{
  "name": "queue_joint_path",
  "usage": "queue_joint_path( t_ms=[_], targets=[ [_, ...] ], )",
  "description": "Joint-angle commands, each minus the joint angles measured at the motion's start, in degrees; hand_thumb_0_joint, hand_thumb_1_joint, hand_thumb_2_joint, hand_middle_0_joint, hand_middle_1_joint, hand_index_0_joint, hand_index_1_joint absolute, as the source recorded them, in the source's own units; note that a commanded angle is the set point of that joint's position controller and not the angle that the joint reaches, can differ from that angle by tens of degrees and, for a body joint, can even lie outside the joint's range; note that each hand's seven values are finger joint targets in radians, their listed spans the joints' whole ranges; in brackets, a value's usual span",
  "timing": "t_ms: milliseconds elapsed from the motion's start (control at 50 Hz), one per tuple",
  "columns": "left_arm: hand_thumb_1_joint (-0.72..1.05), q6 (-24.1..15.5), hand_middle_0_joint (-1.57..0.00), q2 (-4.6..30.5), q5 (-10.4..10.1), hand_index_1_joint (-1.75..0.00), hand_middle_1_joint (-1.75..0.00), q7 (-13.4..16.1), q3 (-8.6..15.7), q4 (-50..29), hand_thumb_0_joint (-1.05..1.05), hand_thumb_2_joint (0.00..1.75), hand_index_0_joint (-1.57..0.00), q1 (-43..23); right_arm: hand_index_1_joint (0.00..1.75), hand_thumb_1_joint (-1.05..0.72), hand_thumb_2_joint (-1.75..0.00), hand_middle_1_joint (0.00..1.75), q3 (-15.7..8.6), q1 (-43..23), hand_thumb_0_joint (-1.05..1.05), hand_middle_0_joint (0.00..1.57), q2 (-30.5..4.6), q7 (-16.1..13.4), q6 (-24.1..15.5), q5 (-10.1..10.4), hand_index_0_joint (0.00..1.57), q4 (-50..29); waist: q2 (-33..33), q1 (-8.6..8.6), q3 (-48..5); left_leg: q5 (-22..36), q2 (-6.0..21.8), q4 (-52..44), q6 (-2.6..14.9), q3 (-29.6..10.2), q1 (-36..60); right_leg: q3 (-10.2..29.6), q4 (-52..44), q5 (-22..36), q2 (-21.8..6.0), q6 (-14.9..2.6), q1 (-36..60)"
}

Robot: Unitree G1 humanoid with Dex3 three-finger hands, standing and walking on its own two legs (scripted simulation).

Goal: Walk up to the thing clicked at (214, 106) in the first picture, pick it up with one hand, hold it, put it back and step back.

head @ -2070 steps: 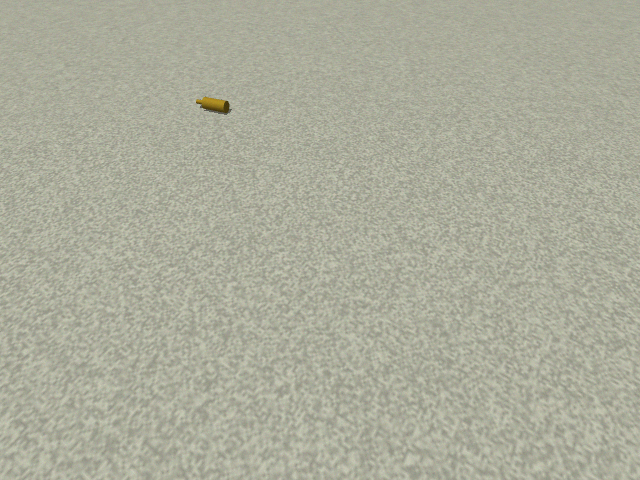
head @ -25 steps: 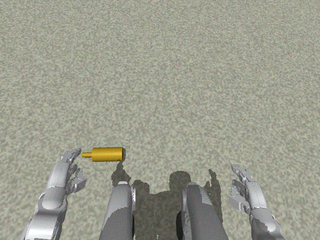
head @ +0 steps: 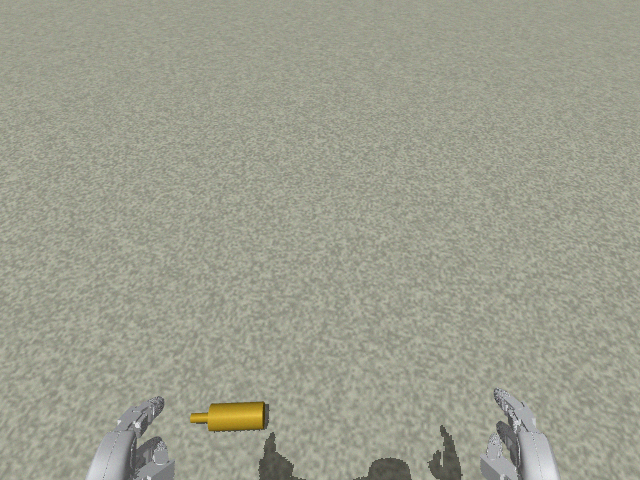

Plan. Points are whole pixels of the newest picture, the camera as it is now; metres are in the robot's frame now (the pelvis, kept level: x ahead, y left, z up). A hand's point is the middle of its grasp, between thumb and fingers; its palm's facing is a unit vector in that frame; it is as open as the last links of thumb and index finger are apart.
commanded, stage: home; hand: left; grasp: from above
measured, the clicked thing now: (227, 416) +0.41 +0.24 -0.68
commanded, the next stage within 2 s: stand in 1.96 s
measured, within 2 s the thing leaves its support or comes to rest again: neither
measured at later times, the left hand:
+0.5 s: hand out of the picture +0.15 +0.18 -0.04, palm faces +0.06 -0.98 -0.20, open 7.4 cm
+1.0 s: hand out of the picture +0.16 +0.18 -0.04, palm faces +0.05 -0.98 -0.19, open 7.4 cm
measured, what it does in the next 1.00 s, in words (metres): stands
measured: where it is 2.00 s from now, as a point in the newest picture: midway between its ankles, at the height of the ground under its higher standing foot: outside the picture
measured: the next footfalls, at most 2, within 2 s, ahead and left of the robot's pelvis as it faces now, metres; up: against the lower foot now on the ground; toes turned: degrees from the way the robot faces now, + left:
none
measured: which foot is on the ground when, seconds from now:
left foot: down 0.00-1.00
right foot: down 0.00-1.00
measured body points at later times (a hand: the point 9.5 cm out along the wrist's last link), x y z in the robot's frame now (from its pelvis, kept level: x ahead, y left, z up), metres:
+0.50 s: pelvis -0.01 +0.00 +0.00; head +0.01 +0.00 +0.45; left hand +0.14 +0.23 -0.02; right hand +0.15 -0.24 -0.06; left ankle +0.00 +0.12 -0.68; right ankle -0.01 -0.14 -0.68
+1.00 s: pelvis -0.01 +0.00 +0.00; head +0.01 +0.01 +0.45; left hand +0.15 +0.23 -0.02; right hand +0.16 -0.24 -0.06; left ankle +0.00 +0.12 -0.68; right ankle -0.01 -0.14 -0.68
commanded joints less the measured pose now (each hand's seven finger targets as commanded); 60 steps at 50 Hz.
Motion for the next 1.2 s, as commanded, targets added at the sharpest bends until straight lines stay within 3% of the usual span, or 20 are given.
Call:
queue_joint_path(
  t_ms=[0,40,120,220,500,540,660,1180],
  targets=[
    [0.9,-2.0,-0.2,5.3,0.8,-0.3,-0.3,-0.5,2.8,-9.9,0.0,0.9,-0.2,-0.4,0.3,-0.9,-0.9,0.3,-2.7,-4.0,0.0,0.2,-6.7,-0.6,-4.0,-0.6,0.2,-8.6,-1.3,0.14,-2.4,16.2,-1.9,-9.6,1.37,1.3,8.4,-2.0,-8.9,15.0,1.9,-1.36,3.8],
    [0.9,-2.1,-0.2,5.5,1.0,-0.3,-0.3,-0.9,2.7,-8.8,0.0,0.9,-0.2,-1.8,0.3,-0.9,-0.9,0.3,-2.8,-4.2,0.0,0.2,-7.0,-0.5,-4.3,-0.8,0.2,-8.4,-2.3,0.02,-0.7,13.9,-2.0,-9.9,1.58,1.4,7.8,-1.9,-9.7,13.1,1.8,-1.1,3.5],
    [0.9,-2.6,-0.2,6.0,1.3,-0.3,-0.3,-1.2,3.3,-9.8,0.0,0.9,-0.2,-2.4,0.3,-0.9,-0.9,0.3,-2.9,-4.5,0.0,0.2,-7.1,-0.4,-4.9,-1.0,0.2,-8.2,-1.6,0.25,-2.8,15.5,-2.3,-9.4,1.54,2.0,9.5,-1.4,-9.6,14.9,1.5,-0.97,4.9],
    [0.9,-3.0,-0.2,6.1,1.9,-0.3,-0.3,-1.1,3.0,-9.8,0.0,0.9,-0.2,-3.1,0.3,-0.9,-0.9,0.3,-2.9,-5.1,0.0,0.2,-7.2,-0.2,-5.3,-1.1,0.2,-7.8,0.5,0.6,-2.1,13.4,-2.0,-10.9,1.23,1.4,10.0,-1.7,-9.3,12.6,1.7,-1.33,4.3],
    [0.9,-3.2,-0.2,5.9,1.4,-0.3,-0.3,-0.8,2.8,-9.0,0.0,0.9,-0.2,-2.0,0.3,-0.9,-0.9,0.3,-2.5,-5.9,0.0,0.2,-7.0,-0.3,-5.5,-1.0,0.2,-8.1,-1.6,1.2,-1.1,9.0,-2.1,-11.6,1.48,1.3,8.0,-1.9,-10.4,8.4,1.7,-1.31,4.5],
    [0.9,-3.3,-0.2,6.2,1.3,-0.3,-0.3,-0.8,3.2,-10.0,0.0,0.9,-0.2,-2.0,0.3,-0.9,-0.9,0.3,-2.6,-5.4,0.0,0.2,-6.9,-0.5,-5.6,-1.0,0.2,-7.9,-0.8,1.14,-3.1,11.2,-2.2,-10.9,1.47,1.5,8.6,-1.6,-10.1,10.4,1.6,-1.32,5.3],
    [0.9,-3.5,-0.2,6.0,1.3,-0.3,-0.3,-0.9,3.0,-9.2,0.0,0.9,-0.2,-2.0,0.3,-0.9,-0.9,0.3,-2.6,-5.6,0.0,0.2,-6.9,-0.5,-5.8,-1.0,0.2,-7.8,-1.1,1.0,-1.4,9.1,-1.8,-11.5,1.36,1.1,8.0,-1.9,-9.9,8.3,1.8,-1.33,4.2],
    [0.9,-3.4,-0.2,6.0,1.4,-0.3,-0.3,-1.0,3.1,-8.6,0.0,0.9,-0.2,-1.2,0.3,-0.9,-0.9,0.3,-3.2,-4.7,0.0,0.2,-7.1,-0.4,-5.8,-1.1,0.2,-6.9,-0.6,0.87,-3.5,15.5,-1.6,-10.2,1.13,1.3,10.3,-1.5,-8.6,13.8,1.8,-1.38,5.2]
  ],
)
